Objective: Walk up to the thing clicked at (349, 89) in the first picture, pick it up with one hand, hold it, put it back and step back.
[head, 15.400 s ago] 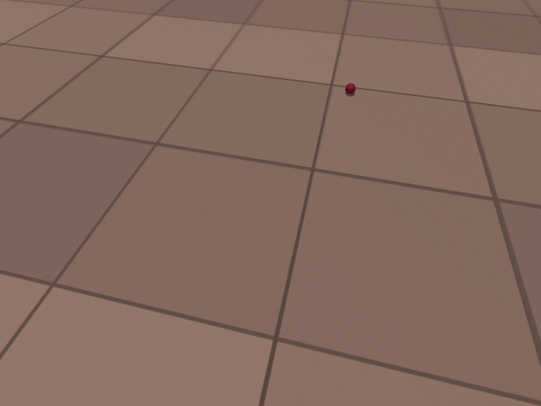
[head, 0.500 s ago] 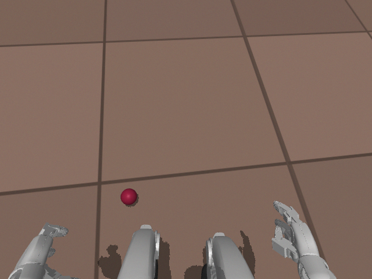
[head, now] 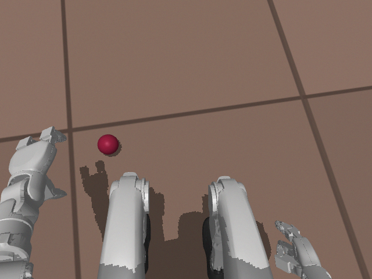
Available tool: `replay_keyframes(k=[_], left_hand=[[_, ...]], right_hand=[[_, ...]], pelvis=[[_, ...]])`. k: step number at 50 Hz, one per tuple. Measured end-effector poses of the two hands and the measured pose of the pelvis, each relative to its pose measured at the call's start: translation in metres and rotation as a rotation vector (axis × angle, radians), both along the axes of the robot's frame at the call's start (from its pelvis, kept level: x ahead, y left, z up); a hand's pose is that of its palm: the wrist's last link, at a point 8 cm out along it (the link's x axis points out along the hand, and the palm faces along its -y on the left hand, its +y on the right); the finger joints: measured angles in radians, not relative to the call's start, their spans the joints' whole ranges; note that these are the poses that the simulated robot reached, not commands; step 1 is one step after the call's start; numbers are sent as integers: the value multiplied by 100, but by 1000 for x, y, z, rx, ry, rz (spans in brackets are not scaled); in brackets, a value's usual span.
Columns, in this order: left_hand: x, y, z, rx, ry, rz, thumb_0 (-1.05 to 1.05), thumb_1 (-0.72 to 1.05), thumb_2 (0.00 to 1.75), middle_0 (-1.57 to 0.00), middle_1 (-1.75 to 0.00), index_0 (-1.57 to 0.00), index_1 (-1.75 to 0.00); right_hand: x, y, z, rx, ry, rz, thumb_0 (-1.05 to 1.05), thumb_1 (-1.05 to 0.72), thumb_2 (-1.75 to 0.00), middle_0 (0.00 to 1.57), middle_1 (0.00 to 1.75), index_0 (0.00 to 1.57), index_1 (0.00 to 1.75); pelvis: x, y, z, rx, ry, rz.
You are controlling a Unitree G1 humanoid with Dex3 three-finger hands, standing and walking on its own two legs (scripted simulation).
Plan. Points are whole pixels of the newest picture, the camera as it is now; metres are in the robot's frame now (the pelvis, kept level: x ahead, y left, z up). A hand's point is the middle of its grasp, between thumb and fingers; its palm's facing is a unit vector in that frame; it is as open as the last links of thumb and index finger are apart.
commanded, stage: rise first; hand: left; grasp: from above
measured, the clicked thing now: (108, 144) +0.46 +0.27 -0.40
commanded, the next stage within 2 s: approach in 1.40 s
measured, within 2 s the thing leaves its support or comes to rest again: neither
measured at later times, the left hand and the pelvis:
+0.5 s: hand (69, 159) +0.37 +0.32 -0.23, palm faces -0.45 -0.14 -0.88, open 14.2 cm; pelvis -0.01 +0.00 -0.07, yaw -3 degrees
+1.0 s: hand (78, 154) +0.39 +0.31 -0.27, palm faces -0.44 -0.08 -0.89, open 14.1 cm; pelvis +0.00 +0.00 -0.10, yaw -4 degrees
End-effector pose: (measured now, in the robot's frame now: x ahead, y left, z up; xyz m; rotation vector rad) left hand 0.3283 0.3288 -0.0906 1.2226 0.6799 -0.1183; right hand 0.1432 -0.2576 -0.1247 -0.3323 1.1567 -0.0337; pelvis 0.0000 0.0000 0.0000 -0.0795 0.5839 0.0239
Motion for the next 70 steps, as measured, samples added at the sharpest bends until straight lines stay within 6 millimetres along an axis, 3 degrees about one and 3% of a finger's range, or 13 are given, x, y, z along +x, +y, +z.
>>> replay_keyframes(k=[7,14,26,39,70], left_hand=[[16,-2,-26,48,-3,-82,-1,-53,104,-7,-104,-6,-105],[30,-3,-51,86,-24,-154,-1,-53,104,-7,-100,-7,-102],[47,-7,-86,142,-43,-222,0,-53,103,-9,-96,-8,-97],[61,-12,-107,175,-51,-265,0,-51,100,-12,-94,-11,-95],[74,-22,-137,177,-58,-266,0,-53,100,-9,-99,-9,-100]], right_hand=[[-42,-8,-21,-27,89,-36,0,-88,-89,20,30,20,30],[-59,-15,-33,-68,138,-35,0,-89,-90,20,30,20,30],[-52,-14,-58,-83,163,-8,0,-90,-90,20,30,20,30],[-45,-6,-82,-57,179,9,0,-91,-90,20,30,20,30],[-58,-16,-93,-82,226,-4,0,-91,-90,20,30,20,30]], pelvis=[[-9,-1,-26,-8,-13,-10],[-12,0,-48,-20,-23,-16],[-9,1,-73,-29,-22,-27],[-4,0,-91,-28,-19,-41],[2,-2,-107,-28,-22,-58]])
